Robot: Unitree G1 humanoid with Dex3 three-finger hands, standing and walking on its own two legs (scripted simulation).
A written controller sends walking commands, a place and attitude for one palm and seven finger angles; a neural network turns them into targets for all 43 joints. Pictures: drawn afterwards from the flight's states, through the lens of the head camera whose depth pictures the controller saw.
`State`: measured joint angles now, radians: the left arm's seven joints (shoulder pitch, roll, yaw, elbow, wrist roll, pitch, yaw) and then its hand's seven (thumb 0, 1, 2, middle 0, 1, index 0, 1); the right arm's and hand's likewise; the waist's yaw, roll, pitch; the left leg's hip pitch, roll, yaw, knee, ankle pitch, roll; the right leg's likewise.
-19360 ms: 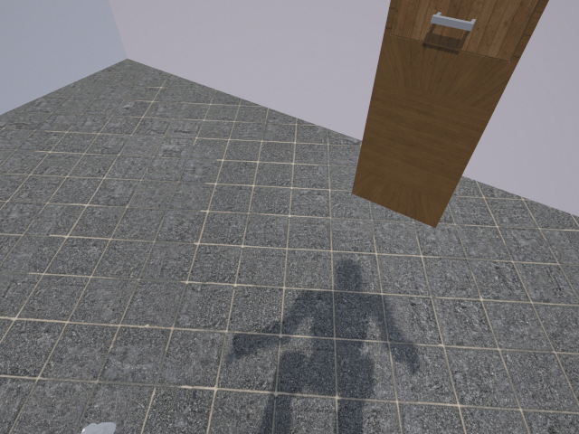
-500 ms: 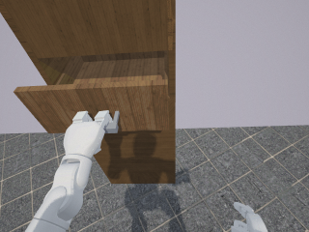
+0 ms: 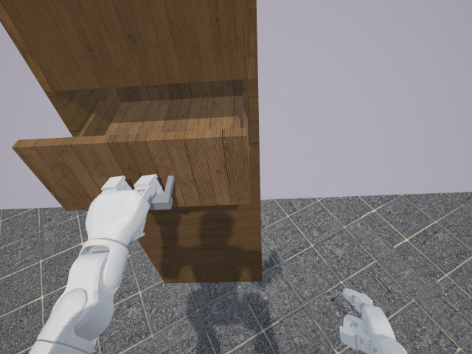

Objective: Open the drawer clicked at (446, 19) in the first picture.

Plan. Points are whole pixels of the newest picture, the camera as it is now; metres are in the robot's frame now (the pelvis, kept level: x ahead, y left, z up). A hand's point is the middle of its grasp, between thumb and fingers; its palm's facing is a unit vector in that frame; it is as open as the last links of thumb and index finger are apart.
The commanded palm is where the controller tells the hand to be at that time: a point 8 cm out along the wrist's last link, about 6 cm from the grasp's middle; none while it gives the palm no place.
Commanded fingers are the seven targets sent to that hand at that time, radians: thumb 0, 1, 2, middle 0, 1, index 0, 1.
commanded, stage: pull the drawer open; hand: left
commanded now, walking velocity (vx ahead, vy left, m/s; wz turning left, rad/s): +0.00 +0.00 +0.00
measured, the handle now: (138, 192) +0.35 +0.21 +0.10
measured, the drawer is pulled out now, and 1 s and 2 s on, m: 0.17 0.30 0.29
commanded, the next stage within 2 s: open the thumb to release the handle in 0.78 s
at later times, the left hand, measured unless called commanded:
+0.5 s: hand (118, 293) +0.19 +0.19 +0.08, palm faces +0.09 -0.17 -0.98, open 5.7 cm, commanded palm +0.12 +0.19 +0.14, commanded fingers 0.00 0.90 0.90 -0.40 -1.35 -0.40 -1.35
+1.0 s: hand (108, 303) +0.17 +0.20 +0.08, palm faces +0.10 -0.12 -0.99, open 5.8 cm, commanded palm +0.14 +0.20 +0.14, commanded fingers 0.00 0.41 0.69 -0.37 -1.30 -0.37 -1.30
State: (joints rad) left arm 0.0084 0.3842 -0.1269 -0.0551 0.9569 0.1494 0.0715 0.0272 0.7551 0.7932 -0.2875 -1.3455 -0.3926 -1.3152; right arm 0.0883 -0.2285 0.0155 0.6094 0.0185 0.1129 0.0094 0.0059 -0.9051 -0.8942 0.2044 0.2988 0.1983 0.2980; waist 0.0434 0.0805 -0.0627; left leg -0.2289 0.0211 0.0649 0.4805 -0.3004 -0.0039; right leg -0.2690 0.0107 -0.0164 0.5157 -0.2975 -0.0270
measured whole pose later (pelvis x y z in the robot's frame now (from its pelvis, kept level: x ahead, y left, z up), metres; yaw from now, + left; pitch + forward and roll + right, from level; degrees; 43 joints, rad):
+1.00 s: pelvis -0.02 +0.00 +0.00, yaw +0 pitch +0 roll +0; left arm 0.48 0.42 -0.12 -0.41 0.96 0.09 0.21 0.01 0.71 0.80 -0.36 -1.34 -0.38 -1.31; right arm 0.11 -0.26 0.00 0.63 0.00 0.09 0.02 0.01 -0.91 -0.89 0.20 0.30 0.19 0.30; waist 0.10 0.11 -0.04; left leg -0.23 0.03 0.06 0.55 -0.32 -0.01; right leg -0.26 0.02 -0.02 0.56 -0.31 -0.03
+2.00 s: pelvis -0.04 +0.00 +0.00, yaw +2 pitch -3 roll +0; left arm 0.19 0.39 -0.24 -0.26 0.97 0.16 0.09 0.00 -0.49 0.30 -0.36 -1.22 -0.35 -1.22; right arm 0.06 -0.22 0.03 0.66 0.01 0.08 0.01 0.01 -0.91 -0.89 0.20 0.30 0.20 0.30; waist 0.12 0.12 0.00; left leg -0.17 0.01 0.03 0.47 -0.25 0.00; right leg -0.19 0.00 -0.05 0.49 -0.25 -0.03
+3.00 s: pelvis -0.05 +0.00 +0.00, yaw +2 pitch -4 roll +1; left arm -0.17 0.54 -0.05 -0.44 0.77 0.27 -0.15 0.00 -0.49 0.30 -0.36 -1.21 -0.32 -1.20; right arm -0.01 -0.25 0.07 0.63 0.06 0.12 0.06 0.01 -0.91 -0.89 0.20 0.30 0.20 0.30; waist 0.11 0.16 -0.01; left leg -0.14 0.00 0.04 0.42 -0.20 0.00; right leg -0.18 -0.01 -0.04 0.46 -0.21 -0.02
